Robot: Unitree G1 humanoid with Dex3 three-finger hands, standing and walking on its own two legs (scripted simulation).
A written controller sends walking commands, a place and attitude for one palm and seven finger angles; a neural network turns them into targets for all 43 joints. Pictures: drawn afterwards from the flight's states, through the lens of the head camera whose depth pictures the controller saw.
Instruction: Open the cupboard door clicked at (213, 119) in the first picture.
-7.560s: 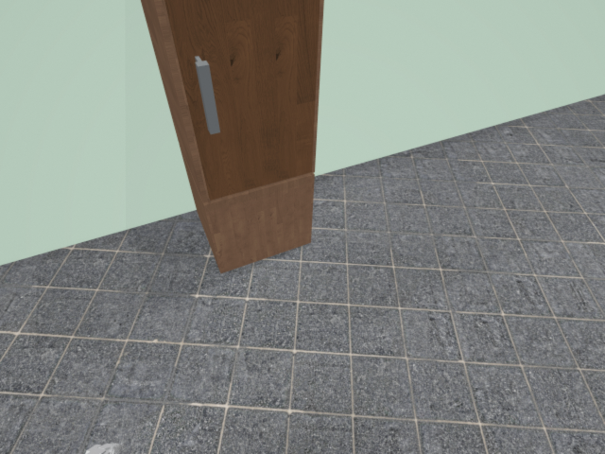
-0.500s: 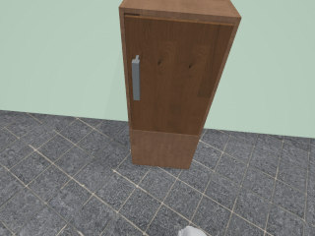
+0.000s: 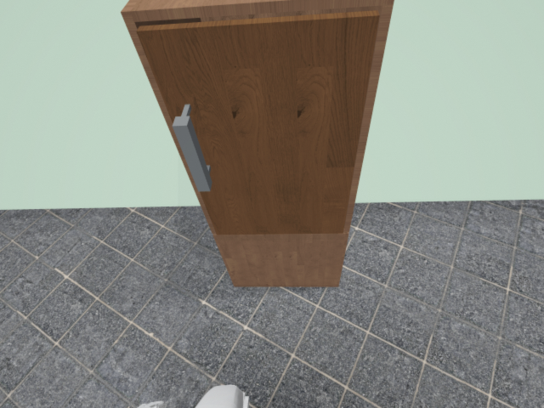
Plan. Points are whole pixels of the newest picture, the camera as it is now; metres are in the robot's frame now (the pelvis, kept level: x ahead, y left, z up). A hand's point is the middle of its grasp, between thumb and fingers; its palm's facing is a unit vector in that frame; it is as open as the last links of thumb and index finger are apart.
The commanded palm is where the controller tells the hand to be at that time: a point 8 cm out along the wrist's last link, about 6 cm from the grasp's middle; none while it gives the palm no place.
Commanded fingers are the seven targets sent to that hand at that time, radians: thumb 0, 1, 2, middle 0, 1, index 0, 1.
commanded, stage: come to a stop and stand still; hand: left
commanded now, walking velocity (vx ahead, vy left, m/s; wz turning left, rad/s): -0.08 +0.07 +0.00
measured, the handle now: (196, 149) +0.57 +0.18 +0.02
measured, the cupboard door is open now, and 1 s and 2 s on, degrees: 0 0 0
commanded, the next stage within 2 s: look again from close up in 0.68 s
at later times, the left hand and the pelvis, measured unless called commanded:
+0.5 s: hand out of the picture -0.02 +0.25 -0.17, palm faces +0.07 -0.97 -0.23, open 7.4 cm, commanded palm none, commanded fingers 0.00 0.90 0.90 -0.20 -0.30 -0.20 -0.30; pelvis -0.03 +0.06 -0.01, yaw +0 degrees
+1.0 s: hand out of the picture -0.01 +0.23 -0.17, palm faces +0.04 -0.98 -0.20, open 7.3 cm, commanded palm none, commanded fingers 0.00 0.90 0.90 -0.20 -0.30 -0.20 -0.30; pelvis -0.02 +0.05 +0.00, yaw +0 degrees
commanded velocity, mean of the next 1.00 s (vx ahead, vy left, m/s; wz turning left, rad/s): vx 0.00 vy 0.00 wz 0.00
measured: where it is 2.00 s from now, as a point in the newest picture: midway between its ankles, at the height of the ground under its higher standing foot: outside the picture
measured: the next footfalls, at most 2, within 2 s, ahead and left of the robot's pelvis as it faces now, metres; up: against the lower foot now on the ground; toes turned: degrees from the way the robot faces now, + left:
left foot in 0.30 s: -0.02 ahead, +0.16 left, +0.00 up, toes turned +4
